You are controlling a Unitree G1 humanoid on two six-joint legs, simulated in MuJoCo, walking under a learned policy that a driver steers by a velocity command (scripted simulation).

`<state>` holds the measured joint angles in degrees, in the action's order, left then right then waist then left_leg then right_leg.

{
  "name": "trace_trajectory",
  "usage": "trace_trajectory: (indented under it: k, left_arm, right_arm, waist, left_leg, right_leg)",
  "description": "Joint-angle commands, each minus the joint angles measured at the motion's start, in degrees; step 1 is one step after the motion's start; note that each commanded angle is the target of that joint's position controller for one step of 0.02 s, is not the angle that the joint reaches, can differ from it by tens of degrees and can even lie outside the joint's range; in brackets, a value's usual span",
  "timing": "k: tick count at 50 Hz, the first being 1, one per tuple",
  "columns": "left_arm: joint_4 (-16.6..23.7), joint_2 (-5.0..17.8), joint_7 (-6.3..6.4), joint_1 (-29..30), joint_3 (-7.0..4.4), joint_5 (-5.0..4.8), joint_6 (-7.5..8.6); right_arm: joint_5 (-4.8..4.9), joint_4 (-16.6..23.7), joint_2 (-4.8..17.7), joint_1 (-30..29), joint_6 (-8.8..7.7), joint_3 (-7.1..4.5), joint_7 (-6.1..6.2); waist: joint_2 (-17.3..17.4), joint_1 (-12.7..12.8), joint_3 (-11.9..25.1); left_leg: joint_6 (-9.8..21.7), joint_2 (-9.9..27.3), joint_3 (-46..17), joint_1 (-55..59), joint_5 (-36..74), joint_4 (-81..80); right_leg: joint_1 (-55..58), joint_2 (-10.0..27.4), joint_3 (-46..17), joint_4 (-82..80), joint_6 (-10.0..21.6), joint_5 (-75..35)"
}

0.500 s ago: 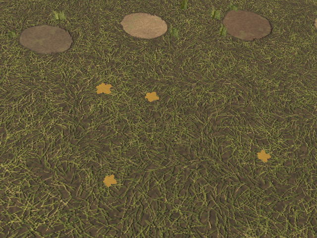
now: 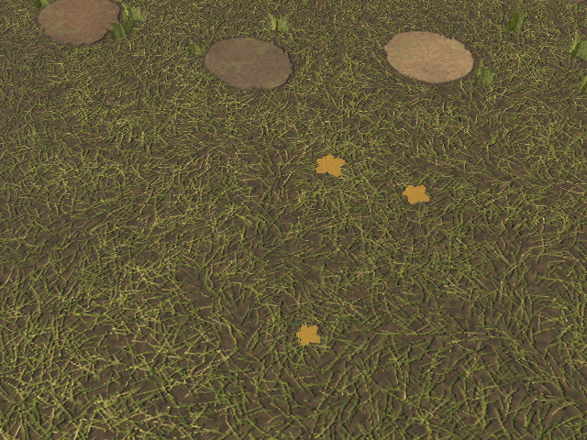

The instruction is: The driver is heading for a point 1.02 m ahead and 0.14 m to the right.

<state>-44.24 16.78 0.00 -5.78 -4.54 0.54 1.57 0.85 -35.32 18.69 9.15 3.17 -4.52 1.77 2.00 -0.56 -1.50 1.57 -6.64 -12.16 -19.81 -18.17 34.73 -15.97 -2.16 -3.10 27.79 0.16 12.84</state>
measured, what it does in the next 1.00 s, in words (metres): steps on the spot: left foot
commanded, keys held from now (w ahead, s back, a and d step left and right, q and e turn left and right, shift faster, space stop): no key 0.78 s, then w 0.22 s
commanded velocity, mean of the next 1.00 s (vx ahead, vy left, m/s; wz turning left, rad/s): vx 0.04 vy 0.00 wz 0.09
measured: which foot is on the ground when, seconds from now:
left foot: up 0.00-0.28, down 0.30-1.00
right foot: down 0.00-1.00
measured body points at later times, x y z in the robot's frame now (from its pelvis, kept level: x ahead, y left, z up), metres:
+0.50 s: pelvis +0.00 +0.03 +0.00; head +0.01 +0.04 +0.45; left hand +0.11 +0.30 -0.12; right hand +0.16 -0.22 -0.09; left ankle -0.02 +0.14 -0.73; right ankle +0.01 -0.13 -0.73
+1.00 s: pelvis +0.04 +0.01 +0.00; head +0.04 +0.00 +0.45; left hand +0.10 +0.29 -0.12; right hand +0.11 -0.26 -0.13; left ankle -0.02 +0.14 -0.73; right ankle +0.03 -0.10 -0.73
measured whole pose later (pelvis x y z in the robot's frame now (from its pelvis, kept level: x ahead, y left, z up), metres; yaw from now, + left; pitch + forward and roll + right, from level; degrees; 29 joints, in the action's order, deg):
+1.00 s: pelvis +0.04 +0.01 +0.00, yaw +2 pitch +0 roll +1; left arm -56.6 16.0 -0.3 -12.8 -2.5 -1.8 4.0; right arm 1.2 -47.3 15.1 18.8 -0.7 -2.9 1.3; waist 0.8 0.0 0.1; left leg 0.8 -0.7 -3.1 -7.8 -20.0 28.0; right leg -15.0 0.8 1.9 35.3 3.3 22.8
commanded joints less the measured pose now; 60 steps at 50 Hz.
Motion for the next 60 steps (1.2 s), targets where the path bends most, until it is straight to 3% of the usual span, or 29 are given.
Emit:
trace_trajectory:
  k: [1,2,3,5,9,11,13,14,15,16,17,18,22,39,41,42,44,45,47,49,50,51,52,53,54,55,56,58,60]
  left_arm:
    - [3.95,10.09,0.26,-0.99,-2.18,1.58,0.45]
    - [4.46,8.52,0.47,0.32,-1.62,0.97,0.53]
    - [4.48,7.68,0.62,1.93,-1.35,0.25,0.43]
    - [4.13,6.45,0.78,2.15,-0.65,-0.76,0.19]
    - [3.28,6.51,0.78,1.24,-0.45,-0.30,-0.91]
    - [2.61,8.09,0.57,-0.87,-0.73,-0.49,-1.40]
    - [2.12,7.81,0.38,-0.73,-0.24,-1.23,-1.48]
    - [1.31,6.79,0.26,-2.78,0.23,-1.37,-1.04]
    - [1.11,5.48,-0.10,-4.10,0.89,-0.21,-0.22]
    - [0.91,3.80,-0.67,-6.65,1.41,0.98,0.72]
    - [0.49,3.65,-0.53,-4.31,1.72,1.11,0.81]
    - [0.43,5.25,-0.46,-1.42,1.41,0.88,0.63]
    - [-0.90,5.16,0.38,-1.87,1.40,0.25,-0.46]
    - [-9.36,5.48,1.88,-4.19,1.21,-0.29,-0.99]
    - [-10.49,4.80,2.05,-5.08,1.29,-0.63,-1.17]
    - [-10.24,4.53,2.06,-4.25,1.31,-0.90,-1.00]
    - [-8.10,3.89,1.69,-0.96,1.51,-1.48,0.32]
    - [-7.27,4.11,1.30,0.22,1.43,-1.95,1.27]
    - [-7.19,4.36,0.17,-0.76,1.24,-2.77,2.97]
    - [-9.89,3.95,-0.87,-6.38,1.11,-2.70,4.18]
    - [-13.02,4.01,-1.06,-12.31,0.63,-2.22,4.30]
    - [-15.30,5.20,-1.11,-17.71,0.02,-1.52,4.17]
    - [-15.90,10.12,-0.83,-23.92,-1.04,-1.33,4.21]
    - [-15.39,12.79,-1.57,-24.50,-1.16,-0.63,4.78]
    - [-13.69,9.58,-1.47,-19.26,-0.13,-0.76,5.30]
    - [-12.36,6.94,-1.28,-16.19,0.50,-1.06,5.45]
    - [-11.64,6.84,-1.29,-14.56,0.65,-1.04,5.37]
    - [-11.65,4.12,-1.27,-15.35,1.73,-0.75,4.84]
    - [-12.26,4.25,-0.87,-17.94,1.93,-0.63,4.33]
  right_arm:
    - [-1.28,4.45,8.66,2.90,-1.66,-2.39,0.20]
    - [-0.62,3.28,10.74,3.00,-1.69,-3.36,0.04]
    - [-0.47,2.11,9.54,3.37,-1.29,-3.34,0.12]
    - [-0.47,1.56,6.19,2.99,-0.61,-2.39,0.13]
    - [-0.55,2.59,1.19,-0.39,-0.83,-0.10,-0.40]
    - [-0.09,2.45,1.98,-0.95,-0.91,-0.20,-0.52]
    - [-0.19,0.56,2.37,2.29,-1.00,-0.45,-0.60]
    - [-0.69,0.41,3.33,2.33,-1.05,-0.49,-0.54]
    - [-1.22,1.03,6.09,2.65,-1.06,-0.81,-0.08]
    - [-1.69,1.05,9.15,1.20,-0.85,-1.32,0.21]
    - [-1.96,0.78,4.60,0.04,-1.14,-0.33,-0.52]
    - [-2.17,0.74,2.75,-0.40,-1.55,0.14,-1.06]
    - [-1.99,-0.69,2.93,1.11,-2.98,0.49,-1.02]
    - [-1.51,-5.75,1.50,2.77,-3.76,1.07,-0.77]
    - [-1.12,-7.10,2.54,4.36,-3.39,0.61,-0.46]
    - [-0.80,-7.41,4.08,5.35,-3.15,0.08,-0.34]
    - [-0.40,-8.17,6.47,8.26,-3.41,-0.56,-0.23]
    - [-0.24,-8.58,6.74,9.05,-3.99,-0.67,-0.10]
    - [-0.05,-8.51,5.85,7.75,-5.08,-0.54,-0.08]
    - [0.99,-7.30,5.73,2.69,-5.02,-0.48,-0.26]
    - [0.92,-6.90,5.22,1.02,-4.82,-0.32,-0.32]
    - [0.25,-6.37,2.62,0.15,-5.02,0.39,-0.41]
    - [-0.37,-4.55,-1.56,-1.05,-5.55,1.62,-0.45]
    - [0.98,-3.00,0.82,-0.82,-6.53,0.77,-0.01]
    - [2.02,-4.10,2.94,1.36,-7.35,0.23,-0.22]
    - [2.02,-5.17,3.36,2.36,-7.99,0.13,-0.78]
    - [1.38,-5.76,3.18,2.13,-8.45,-0.05,-0.99]
    - [0.30,-5.55,2.88,-0.09,-8.56,-0.38,-1.70]
    - [0.00,-5.31,0.78,-1.11,-8.22,0.01,-2.41]
  waist:
    - [-15.10,-0.37,6.59]
    - [-11.12,-0.51,5.65]
    - [-9.11,-1.32,4.81]
    - [-9.12,-0.82,3.85]
    - [-12.51,1.02,5.71]
    - [-13.68,2.37,5.98]
    - [-12.29,0.35,5.36]
    - [-10.66,0.52,5.16]
    - [-5.72,1.46,7.07]
    - [4.00,4.73,7.70]
    - [5.21,3.06,8.09]
    - [3.09,1.69,5.45]
    - [3.40,1.57,1.57]
    - [-1.07,1.54,1.69]
    - [0.71,1.04,2.07]
    - [2.93,0.13,0.27]
    - [8.58,-1.67,-4.72]
    - [9.59,-1.91,-6.85]
    - [9.47,-0.62,-7.35]
    - [6.37,3.27,-4.78]
    - [4.90,5.84,-2.40]
    - [0.87,7.54,-0.58]
    - [-13.76,8.90,1.41]
    - [-18.61,8.26,0.13]
    - [-11.74,5.54,-3.75]
    - [-9.41,4.32,-5.54]
    - [-7.93,3.64,-5.39]
    - [-7.82,3.73,-4.36]
    - [-7.96,4.01,-2.77]
  left_leg:
    - [-3.00,0.92,1.73,-10.51,-20.30,22.90]
    - [-3.91,1.60,1.18,-11.09,-17.21,29.16]
    - [-4.88,1.92,1.24,-11.55,-14.21,31.06]
    - [-6.38,2.20,1.45,-11.58,-10.28,30.17]
    - [-7.14,5.55,8.47,-2.20,-8.30,11.15]
    - [-6.88,5.63,10.58,1.93,-5.82,2.86]
    - [-5.14,5.02,12.11,9.01,5.99,-11.82]
    - [-3.62,6.02,10.17,13.85,12.02,-16.68]
    - [-1.70,11.40,4.29,20.24,23.38,-14.71]
    - [2.03,15.56,0.75,19.80,27.93,-10.41]
    - [3.85,15.02,1.07,13.34,17.99,-10.86]
    - [2.90,12.58,2.25,11.61,12.29,-11.45]
    - [1.04,11.04,3.25,8.17,12.16,-11.69]
    - [1.04,9.16,5.07,8.97,15.31,-11.32]
    - [2.28,8.74,4.37,9.18,-1.12,-13.30]
    - [4.11,10.39,1.15,8.40,-13.84,-15.84]
    - [9.29,18.32,-11.33,7.23,-29.06,-23.27]
    - [11.22,21.26,-15.89,6.00,-29.08,-25.31]
    - [11.90,23.19,-16.39,8.63,-22.79,-25.13]
    - [8.74,19.10,-7.88,4.36,-14.38,-22.23]
    - [6.83,15.55,-2.80,-0.29,-10.45,-18.26]
    - [4.44,11.68,2.44,-5.27,-5.73,-9.64]
    - [-0.29,4.78,11.40,-14.14,-6.41,9.95]
    - [-0.88,2.40,8.59,-22.54,-16.10,22.32]
    - [0.13,6.61,4.89,-26.60,-12.52,28.80]
    - [1.15,8.88,5.47,-28.01,-6.19,29.76]
    - [1.60,10.55,6.82,-28.43,-1.29,28.76]
    - [1.13,12.53,8.62,-26.11,5.26,25.24]
    - [-0.30,12.28,11.10,-25.09,8.72,22.56]
  right_leg:
    - [9.37,25.96,-26.00,-9.69,18.12,-27.42]
    - [8.65,23.16,-21.58,-9.03,17.07,-25.78]
    - [8.59,19.42,-16.89,-8.02,14.23,-23.45]
    - [8.95,16.42,-12.25,-7.21,12.52,-25.05]
    - [9.36,13.11,-6.49,-6.25,11.59,-26.79]
    - [9.61,13.94,-7.75,-5.69,12.10,-26.77]
    - [7.59,13.18,-7.43,-4.32,10.46,-23.78]
    - [5.11,12.41,-7.28,-4.46,7.84,-19.87]
    - [1.06,10.65,-5.52,-2.70,3.96,-13.53]
    - [-0.85,5.68,-0.50,-1.93,0.43,-3.36]
    - [4.52,5.37,0.83,-3.01,-1.85,-0.26]
    - [4.51,4.73,1.31,-2.30,-2.82,-1.82]
    - [4.25,4.89,1.09,-1.86,-2.28,-4.56]
    - [6.47,5.33,0.95,-2.73,-3.36,-7.36]
    - [4.68,2.64,4.15,0.28,-2.98,3.78]
    - [0.82,1.17,6.03,4.08,-2.56,9.78]
    - [-8.13,1.30,6.05,12.18,-0.90,13.71]
    - [-10.46,2.99,3.79,15.58,0.55,14.68]
    - [-13.41,5.49,1.80,16.00,3.44,18.09]
    - [-0.68,4.37,4.46,3.73,5.04,9.38]
    - [10.32,1.91,6.51,-1.02,4.21,0.61]
    - [18.26,3.65,2.29,-2.42,3.86,0.20]
    - [24.29,16.15,-18.46,-12.61,8.52,11.78]
    - [24.37,24.55,-37.40,-18.96,15.54,17.67]
    - [22.51,24.57,-34.72,-18.85,15.87,20.41]
    - [21.74,21.65,-28.13,-18.70,13.63,18.99]
    - [21.66,19.66,-23.30,-19.12,11.76,14.50]
    - [21.00,16.28,-14.53,-19.43,9.38,0.05]
    - [21.33,14.55,-9.03,-19.04,9.47,-13.17]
